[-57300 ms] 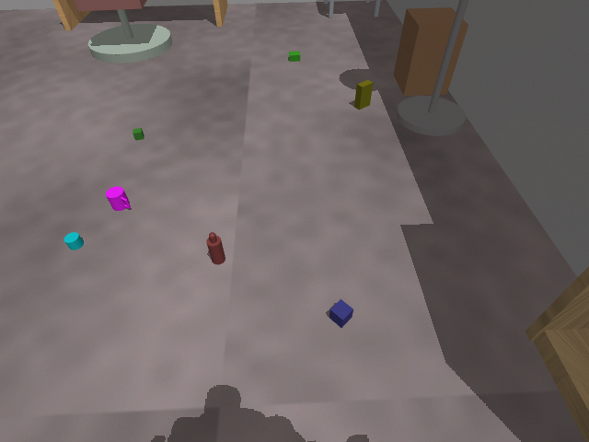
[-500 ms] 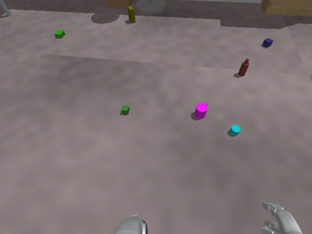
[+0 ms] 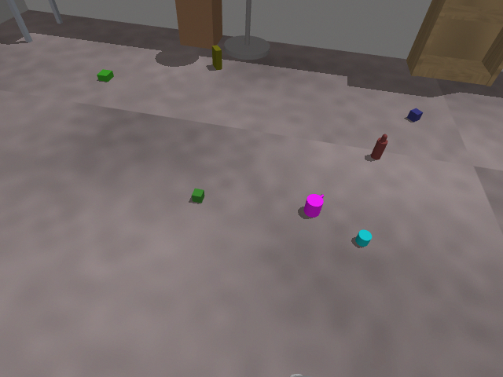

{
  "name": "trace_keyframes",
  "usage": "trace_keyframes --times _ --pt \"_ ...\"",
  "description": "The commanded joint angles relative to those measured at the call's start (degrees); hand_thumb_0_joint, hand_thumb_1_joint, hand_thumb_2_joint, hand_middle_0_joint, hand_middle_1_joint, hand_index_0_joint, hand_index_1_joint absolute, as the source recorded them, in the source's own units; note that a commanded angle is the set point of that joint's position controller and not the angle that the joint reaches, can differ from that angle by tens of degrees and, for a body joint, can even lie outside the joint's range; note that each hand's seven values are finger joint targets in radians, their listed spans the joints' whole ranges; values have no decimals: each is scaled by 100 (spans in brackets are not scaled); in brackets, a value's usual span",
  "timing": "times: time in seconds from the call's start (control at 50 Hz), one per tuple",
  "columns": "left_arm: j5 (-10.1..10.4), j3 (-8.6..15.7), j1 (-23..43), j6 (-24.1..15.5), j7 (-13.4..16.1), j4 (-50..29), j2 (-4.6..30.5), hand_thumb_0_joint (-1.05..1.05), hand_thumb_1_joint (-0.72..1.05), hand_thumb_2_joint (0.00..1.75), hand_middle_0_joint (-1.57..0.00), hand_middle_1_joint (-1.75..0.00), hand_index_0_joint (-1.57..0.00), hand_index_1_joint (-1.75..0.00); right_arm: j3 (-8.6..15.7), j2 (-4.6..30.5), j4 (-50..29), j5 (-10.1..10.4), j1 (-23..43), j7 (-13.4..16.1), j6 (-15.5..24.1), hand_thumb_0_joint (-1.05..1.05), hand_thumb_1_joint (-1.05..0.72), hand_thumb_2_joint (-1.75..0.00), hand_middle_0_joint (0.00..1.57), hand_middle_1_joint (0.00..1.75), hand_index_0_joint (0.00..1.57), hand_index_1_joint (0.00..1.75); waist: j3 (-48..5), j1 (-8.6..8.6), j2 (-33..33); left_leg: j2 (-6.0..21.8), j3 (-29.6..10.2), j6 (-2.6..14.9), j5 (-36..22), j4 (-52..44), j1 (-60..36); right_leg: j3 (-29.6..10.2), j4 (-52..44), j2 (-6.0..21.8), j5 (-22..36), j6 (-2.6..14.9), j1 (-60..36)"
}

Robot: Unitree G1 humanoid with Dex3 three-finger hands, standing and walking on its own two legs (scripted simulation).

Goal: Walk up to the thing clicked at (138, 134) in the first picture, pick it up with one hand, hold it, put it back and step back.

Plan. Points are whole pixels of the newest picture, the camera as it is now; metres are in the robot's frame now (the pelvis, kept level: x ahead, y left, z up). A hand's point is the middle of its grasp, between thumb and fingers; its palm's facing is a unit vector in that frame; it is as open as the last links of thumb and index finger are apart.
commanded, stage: step back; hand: left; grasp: from above
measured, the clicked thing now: (198, 195) +1.10 +0.21 -0.75
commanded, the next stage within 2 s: stand in 0.62 s
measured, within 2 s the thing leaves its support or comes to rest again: neither
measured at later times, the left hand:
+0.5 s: hand out of the picture +0.16 +0.24 -0.16, palm faces +0.05 -0.93 -0.36, open 7.4 cm
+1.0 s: hand out of the picture +0.15 +0.23 -0.14, palm faces +0.01 -0.94 -0.34, open 7.4 cm
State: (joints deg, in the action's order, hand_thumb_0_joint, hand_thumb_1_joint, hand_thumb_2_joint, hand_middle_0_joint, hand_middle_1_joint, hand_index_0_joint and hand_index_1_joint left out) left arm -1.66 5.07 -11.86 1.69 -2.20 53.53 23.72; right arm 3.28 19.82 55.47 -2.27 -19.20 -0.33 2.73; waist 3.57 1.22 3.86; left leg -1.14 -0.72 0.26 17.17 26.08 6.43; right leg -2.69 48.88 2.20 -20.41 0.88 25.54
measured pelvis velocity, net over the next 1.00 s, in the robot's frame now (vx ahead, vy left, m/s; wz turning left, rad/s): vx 0.07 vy -0.02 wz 0.02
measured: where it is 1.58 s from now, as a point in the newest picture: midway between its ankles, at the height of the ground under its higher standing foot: outside the picture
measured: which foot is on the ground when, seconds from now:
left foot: down 0.00-0.16, up 0.18-0.38, down 0.40-1.00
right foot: up 0.00-0.10, down 0.12-1.00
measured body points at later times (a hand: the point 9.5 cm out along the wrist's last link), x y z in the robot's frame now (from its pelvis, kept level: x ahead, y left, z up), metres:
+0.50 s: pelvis +0.06 -0.02 -0.01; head +0.09 -0.02 +0.44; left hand +0.16 +0.29 -0.13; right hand +0.13 -0.33 -0.14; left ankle +0.05 +0.11 -0.74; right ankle +0.09 -0.15 -0.74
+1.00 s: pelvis +0.07 -0.02 +0.01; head +0.08 -0.02 +0.46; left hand +0.15 +0.28 -0.12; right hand +0.19 -0.31 -0.12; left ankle +0.05 +0.11 -0.74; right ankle +0.09 -0.15 -0.74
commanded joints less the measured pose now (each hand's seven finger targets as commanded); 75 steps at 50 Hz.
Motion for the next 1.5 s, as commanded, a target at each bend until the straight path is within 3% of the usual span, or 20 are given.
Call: trace_keyframes --times 0.0,0.08,0.1,0.12,0.14,0.16,0.18,0.22,0.36,0.4,0.44,0.46,0.52,0.58,0.6,0.7,0.84,0.92,1.18,1.48 --pt "-6 165 708 -241 -33 -594 877 0 90 90 -20 -30 -20 -30 428 1663 -559 -18 437 98 114 0 -90 -90 20 30 20 30 258 84 -1441 1185 -908 875 441 -1035 616 287 -909 50 154 -49 -161" --pt "18 189 98 -376 79 -150 774 0 90 90 -20 -30 -20 -30 270 1411 -607 72 611 99 -58 0 -90 -90 20 30 20 30 -165 -292 -1078 874 -380 610 -664 421 1353 650 -2109 -360 832 27 -1970" --pt "-1 224 -162 -415 132 -34 873 0 90 90 -20 -30 -20 -30 164 1115 -605 119 490 111 -86 0 -90 -90 20 30 20 30 -355 -407 -571 656 -235 434 -443 1108 1617 322 -2339 -175 1020 70 -2495" --pt "-57 328 -348 -465 187 -29 1218 0 90 90 -20 -30 -20 -30 73 829 -659 167 289 118 -78 0 -90 -90 20 30 20 30 -641 -430 434 217 -33 221 271 2169 2101 -1007 -2648 707 1153 327 -2884" --pt "-35 340 -147 -499 226 -187 1479 0 90 90 -20 -30 -20 -30 32 800 -643 166 157 167 -115 0 -90 -90 20 30 20 30 -750 -358 785 -87 -186 60 1685 2580 2258 -2550 -3188 1787 281 821 -2424" --pt "-32 329 259 -459 214 -280 1603 0 90 90 -20 -30 -20 -30 175 1257 -460 147 118 218 -166 0 -90 -90 20 30 20 30 -509 -313 517 95 -490 27 1993 2860 1639 -2843 -3234 2049 -456 1307 -1395" --pt "-26 289 513 -427 215 -336 1469 0 90 90 -20 -30 -20 -30 220 1373 -360 139 101 212 -152 0 -90 -90 20 30 20 30 -258 -182 487 250 -446 40 1904 2740 1502 -2524 -3209 1912 -484 1373 -997" --pt "11 199 600 -462 237 -309 1218 0 90 90 -20 -30 -20 -30 151 1258 -247 169 234 170 -132 0 -90 -90 20 30 20 30 -204 -162 302 323 -482 61 1514 2452 1596 -1530 -2912 1391 280 954 -1106" --pt "89 124 976 -397 286 -274 1179 0 90 90 -20 -30 -20 -30 147 1108 132 76 195 160 -163 0 -90 -90 20 30 20 30 -561 -12 650 186 225 -32 183 575 579 -667 -2264 1114 1562 706 -784" --pt "125 59 955 -353 306 -295 967 0 90 90 -20 -30 -20 -30 229 1328 173 13 298 182 -140 0 -90 -90 20 30 20 30 -702 -2 142 478 -279 117 -1113 217 257 -406 -1803 887 1926 378 -638" --pt "210 23 866 -315 317 -159 867 0 90 90 -20 -30 -20 -30 243 1671 -1 61 1095 151 -128 0 -90 -90 20 30 20 30 -646 -292 -684 1177 -1094 610 -1189 -18 988 162 -1433 169 615 79 -1013" --pt "181 26 806 -316 327 -61 895 0 90 90 -20 -30 -20 -30 232 1671 -28 66 1360 124 -133 0 -90 -90 20 30 20 30 -543 -327 -793 1256 -1040 743 -1084 19 1216 238 -1405 111 436 83 -1278" --pt "137 24 852 -379 319 60 1007 0 90 90 -20 -30 -20 -30 118 1347 91 95 1306 126 -138 0 -90 -90 20 30 20 30 -731 -243 -581 870 -591 355 -1566 220 1076 -66 -1749 438 1749 195 -1679" --pt "163 -4 845 -372 337 133 1034 0 90 90 -20 -30 -20 -30 127 1368 190 119 1355 132 -162 0 -90 -90 20 30 20 30 -872 -231 -724 837 -530 313 -2081 310 786 9 -1668 503 2241 212 -1702" --pt "188 -196 694 -340 273 361 617 0 90 90 -20 -30 -20 -30 9 1267 214 167 1267 96 -68 0 -90 -90 20 30 20 30 -953 -202 -728 980 -777 297 -1855 -201 554 45 -1875 367 1970 136 -1758" --pt "168 -238 998 -333 241 522 771 0 90 90 -20 -30 -20 -30 -18 1321 313 161 1546 88 -5 0 -90 -90 20 30 20 30 -735 -177 -711 982 -667 133 -2208 -483 302 61 -2305 426 2116 48 -2040" --pt "127 -306 1076 -380 228 748 858 0 90 90 -20 -30 -20 -30 -47 1237 417 189 1695 60 -51 0 -90 -90 20 30 20 30 -547 -118 -482 874 -475 56 -1643 -855 -7 -15 -2925 540 1980 12 -1976" --pt "121 -320 1006 -397 230 851 868 0 90 90 -20 -30 -20 -30 -44 1213 487 185 1722 47 -65 0 -90 -90 20 30 20 30 -385 -140 -394 861 -474 36 -1158 -1049 49 -39 -3141 538 1594 -22 -1928" --pt "121 -321 964 -443 255 898 853 0 90 90 -20 -30 -20 -30 -74 1192 591 164 1724 28 -74 0 -90 -90 20 30 20 30 -646 -146 -397 877 -367 -3 -1435 -1075 -55 -56 -3209 606 2126 -14 -2157" --pt "110 -290 928 -408 241 899 962 0 90 90 -20 -30 -20 -30 -105 1206 678 155 1499 26 -96 0 -90 -90 20 30 20 30 -488 -153 -356 880 -395 -3 -913 -1167 130 -129 -3337 588 1407 3 -2040"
